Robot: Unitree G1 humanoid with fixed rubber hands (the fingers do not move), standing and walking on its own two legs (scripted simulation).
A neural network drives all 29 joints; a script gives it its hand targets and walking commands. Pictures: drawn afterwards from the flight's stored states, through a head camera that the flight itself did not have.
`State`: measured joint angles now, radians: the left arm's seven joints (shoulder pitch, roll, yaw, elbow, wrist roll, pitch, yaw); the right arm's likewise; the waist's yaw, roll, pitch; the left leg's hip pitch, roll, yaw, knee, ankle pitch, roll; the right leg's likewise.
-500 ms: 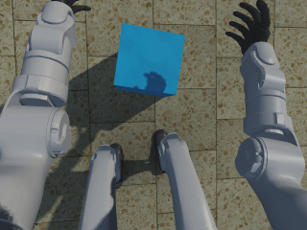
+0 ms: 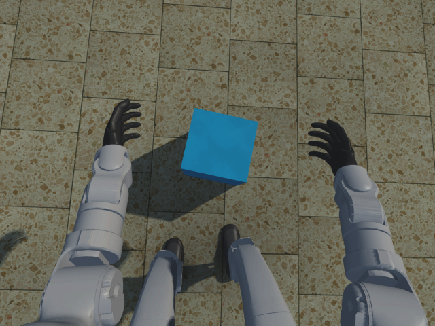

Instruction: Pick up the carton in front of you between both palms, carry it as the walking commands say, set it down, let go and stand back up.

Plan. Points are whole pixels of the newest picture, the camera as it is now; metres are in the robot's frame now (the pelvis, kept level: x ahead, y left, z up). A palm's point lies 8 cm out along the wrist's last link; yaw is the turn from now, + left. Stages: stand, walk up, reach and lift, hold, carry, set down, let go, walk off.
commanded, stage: let go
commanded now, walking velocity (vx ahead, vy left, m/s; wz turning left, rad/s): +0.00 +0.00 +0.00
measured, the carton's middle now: (217, 151) +0.47 -0.07 -0.58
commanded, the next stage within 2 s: stand in 1.08 s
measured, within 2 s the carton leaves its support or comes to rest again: neither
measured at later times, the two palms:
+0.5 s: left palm (41, 232) +0.29 +0.22 -0.02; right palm (374, 259) +0.21 -0.23 +0.00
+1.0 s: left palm (5, 281) +0.23 +0.25 +0.00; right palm (373, 256) +0.22 -0.22 +0.01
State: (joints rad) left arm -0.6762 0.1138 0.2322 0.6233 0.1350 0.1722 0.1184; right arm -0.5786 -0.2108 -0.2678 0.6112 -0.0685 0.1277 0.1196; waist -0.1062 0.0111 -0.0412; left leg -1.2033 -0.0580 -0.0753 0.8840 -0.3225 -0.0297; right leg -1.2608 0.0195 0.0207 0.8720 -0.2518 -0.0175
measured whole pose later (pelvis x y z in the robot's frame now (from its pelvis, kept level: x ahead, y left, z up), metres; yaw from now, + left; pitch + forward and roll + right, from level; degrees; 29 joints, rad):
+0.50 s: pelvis +0.06 +0.01 +0.07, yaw -3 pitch +9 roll +0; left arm 0.06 0.18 0.10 0.53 0.05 0.00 0.00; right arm 0.19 -0.19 -0.03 0.42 0.03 0.01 0.07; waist -0.06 -0.03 0.01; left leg -0.37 -0.02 -0.06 0.51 -0.30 0.00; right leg -0.43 0.04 0.05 0.50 -0.23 -0.01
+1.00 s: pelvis +0.06 +0.02 +0.07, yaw -3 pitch -3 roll -1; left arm 0.23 0.20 0.03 0.46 -0.01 0.09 -0.02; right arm 0.21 -0.23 -0.03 0.39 -0.02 0.20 0.03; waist 0.00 0.01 0.06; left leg -0.08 -0.03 -0.04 0.47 -0.33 0.02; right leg -0.15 0.03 0.06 0.47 -0.26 0.01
